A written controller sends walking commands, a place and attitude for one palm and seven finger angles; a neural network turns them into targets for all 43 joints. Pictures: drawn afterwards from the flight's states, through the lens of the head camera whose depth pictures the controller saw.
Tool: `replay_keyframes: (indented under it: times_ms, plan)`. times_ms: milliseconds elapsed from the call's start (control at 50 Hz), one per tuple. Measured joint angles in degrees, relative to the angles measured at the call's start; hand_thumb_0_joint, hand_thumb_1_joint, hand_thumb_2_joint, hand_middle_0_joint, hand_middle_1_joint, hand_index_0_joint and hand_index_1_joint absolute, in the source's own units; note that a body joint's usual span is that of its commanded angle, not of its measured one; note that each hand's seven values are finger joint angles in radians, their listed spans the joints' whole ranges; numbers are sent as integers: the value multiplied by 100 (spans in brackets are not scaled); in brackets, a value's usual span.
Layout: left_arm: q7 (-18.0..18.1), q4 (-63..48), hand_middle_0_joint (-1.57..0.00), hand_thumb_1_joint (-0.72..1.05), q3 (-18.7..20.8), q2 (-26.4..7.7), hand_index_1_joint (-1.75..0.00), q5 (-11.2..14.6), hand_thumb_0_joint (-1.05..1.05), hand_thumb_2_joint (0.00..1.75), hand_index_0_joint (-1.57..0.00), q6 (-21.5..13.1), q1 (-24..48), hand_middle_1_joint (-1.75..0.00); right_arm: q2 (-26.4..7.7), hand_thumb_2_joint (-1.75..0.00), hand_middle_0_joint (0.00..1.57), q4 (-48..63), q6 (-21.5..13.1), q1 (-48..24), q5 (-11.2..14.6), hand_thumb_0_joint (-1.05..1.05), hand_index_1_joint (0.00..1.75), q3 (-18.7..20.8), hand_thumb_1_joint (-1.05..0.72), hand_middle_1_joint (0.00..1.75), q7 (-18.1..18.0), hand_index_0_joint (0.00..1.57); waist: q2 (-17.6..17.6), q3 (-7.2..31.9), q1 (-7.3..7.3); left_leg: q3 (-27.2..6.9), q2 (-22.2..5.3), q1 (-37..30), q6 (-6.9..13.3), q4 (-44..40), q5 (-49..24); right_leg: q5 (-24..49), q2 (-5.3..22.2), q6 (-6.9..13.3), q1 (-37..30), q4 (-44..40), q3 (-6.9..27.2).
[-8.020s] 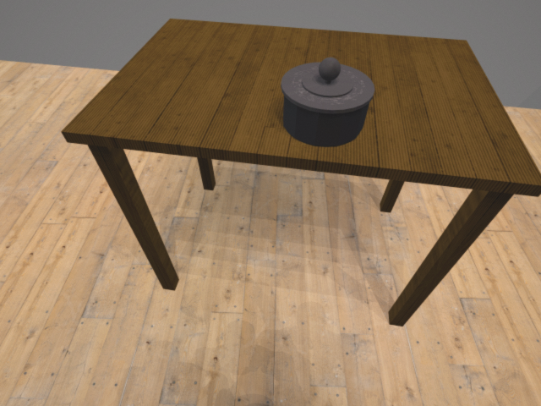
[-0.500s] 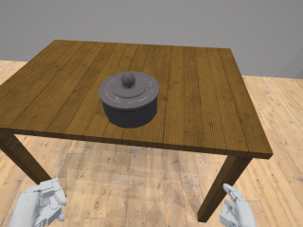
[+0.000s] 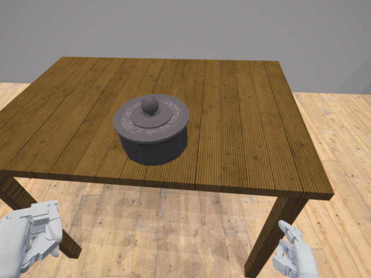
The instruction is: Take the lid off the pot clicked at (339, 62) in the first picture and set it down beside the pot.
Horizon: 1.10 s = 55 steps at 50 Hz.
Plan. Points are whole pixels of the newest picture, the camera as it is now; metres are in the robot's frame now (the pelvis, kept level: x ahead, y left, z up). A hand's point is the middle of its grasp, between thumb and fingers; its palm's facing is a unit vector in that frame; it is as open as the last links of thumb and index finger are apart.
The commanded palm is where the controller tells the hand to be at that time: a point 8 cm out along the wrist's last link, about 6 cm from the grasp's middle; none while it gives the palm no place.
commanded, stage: raise the hand higher, near the body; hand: left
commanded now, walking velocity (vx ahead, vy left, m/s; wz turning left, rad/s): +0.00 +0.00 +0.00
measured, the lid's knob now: (149, 104) +0.46 +0.15 +0.15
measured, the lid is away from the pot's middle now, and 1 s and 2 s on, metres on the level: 0.00 0.00 0.00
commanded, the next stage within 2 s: reach forward and open the fingers in 0.32 s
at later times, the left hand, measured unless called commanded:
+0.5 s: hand (50, 203) +0.17 +0.24 +0.17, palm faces +0.35 -0.65 -0.67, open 3.1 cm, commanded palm +0.13 +0.27 +0.20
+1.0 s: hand (28, 190) +0.19 +0.28 +0.18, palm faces -0.04 -0.02 -1.00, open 4.8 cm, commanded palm +0.16 +0.27 +0.25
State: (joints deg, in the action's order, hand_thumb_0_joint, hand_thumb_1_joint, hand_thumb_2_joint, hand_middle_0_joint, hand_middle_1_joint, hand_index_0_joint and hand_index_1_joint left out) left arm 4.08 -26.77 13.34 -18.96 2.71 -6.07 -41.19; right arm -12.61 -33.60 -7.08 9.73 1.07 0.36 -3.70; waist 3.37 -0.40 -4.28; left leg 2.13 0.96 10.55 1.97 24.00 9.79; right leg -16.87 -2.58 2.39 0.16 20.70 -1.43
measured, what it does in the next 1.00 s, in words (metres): shifts its weight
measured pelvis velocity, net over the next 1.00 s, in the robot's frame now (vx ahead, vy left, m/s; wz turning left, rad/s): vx -0.06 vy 0.02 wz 0.04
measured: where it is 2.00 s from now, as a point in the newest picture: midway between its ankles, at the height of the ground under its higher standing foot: outside the picture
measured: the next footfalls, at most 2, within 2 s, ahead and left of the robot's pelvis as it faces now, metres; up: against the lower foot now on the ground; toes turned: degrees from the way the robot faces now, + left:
none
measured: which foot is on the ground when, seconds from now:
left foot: down 0.00-1.00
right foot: down 0.00-1.00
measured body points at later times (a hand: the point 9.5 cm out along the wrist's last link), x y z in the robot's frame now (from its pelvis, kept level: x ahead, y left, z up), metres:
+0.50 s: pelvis -0.01 +0.01 +0.00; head -0.02 -0.02 +0.45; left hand +0.15 +0.27 +0.21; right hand +0.19 -0.21 -0.08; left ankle +0.04 +0.10 -0.74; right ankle -0.06 -0.09 -0.74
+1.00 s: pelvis -0.06 +0.02 -0.01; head -0.07 -0.03 +0.44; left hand +0.18 +0.28 +0.23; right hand +0.19 -0.16 -0.09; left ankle +0.04 +0.10 -0.74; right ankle -0.06 -0.09 -0.74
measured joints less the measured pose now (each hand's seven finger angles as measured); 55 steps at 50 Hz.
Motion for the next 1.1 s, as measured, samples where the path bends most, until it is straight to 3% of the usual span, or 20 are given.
replay_keyframes:
  times_ms: [440,500,560,600,660,720,860,980,1100]
  plan:
    - [16,-396,-131,89,410,-133,-150,155,2,90,-130,-225,864,-150,77,-90,20,-112,60,43,-13,2,30,-143,-91,30,93,20,34,-74,8,29,-16,-10,20,31,-9,39,-8,-21,-12,3,27]
    - [129,-691,-131,88,267,-564,-149,-1362,2,90,-130,334,1021,-149,-51,-90,20,93,422,97,-74,2,30,-167,-91,30,157,20,50,70,-67,68,-19,267,36,198,23,-50,3,-27,333,300,50]
    - [43,-916,-130,85,122,-1154,-145,-2605,1,92,-129,896,1103,-145,-200,-90,20,276,906,-69,-55,2,30,-157,-91,30,265,20,159,96,-66,106,-24,521,58,388,56,-136,11,-41,644,598,75]
    - [-152,-927,-129,81,53,-1547,-141,-3183,1,95,-128,1174,1142,-141,-289,-90,20,353,1174,-201,6,2,30,-146,-91,30,322,20,256,119,-53,119,-25,657,77,481,60,-160,16,-60,797,728,81]
    - [-574,-727,-127,74,-82,-2021,-134,-3722,1,99,-126,1385,1383,-134,-397,-90,20,378,1345,-350,113,2,30,-107,-91,30,362,20,412,165,-54,92,0,805,110,567,37,-170,39,-95,943,848,43]
    - [-1063,-421,-125,67,-237,-2224,-125,-3909,1,104,-124,1457,1773,-125,-459,-90,19,332,1334,-450,215,2,30,-80,-91,30,384,20,543,184,-61,31,43,861,144,573,-26,-146,74,-126,982,872,-29]
    - [-1986,230,-119,46,-708,-2282,-102,-4039,0,118,-118,1308,3066,-102,-407,-90,19,157,1108,-556,271,2,30,-147,-91,30,321,20,630,73,-128,-123,141,788,191,410,-260,-19,145,-165,888,788,-201]
    - [-2389,718,-113,27,-915,-2307,-81,-4168,0,130,-112,1252,4032,-81,-277,-90,19,100,1033,-619,261,2,30,-268,-91,30,365,20,591,-59,-128,-150,157,693,207,229,-458,123,158,-174,832,702,-232]
    - [-2555,1077,-106,9,-1079,-2269,-60,-4270,0,142,-106,1253,4701,-60,-233,-90,20,106,991,-586,262,2,30,-317,-91,30,404,20,545,-124,-99,-104,177,667,233,149,-572,177,188,-198,884,767,-192]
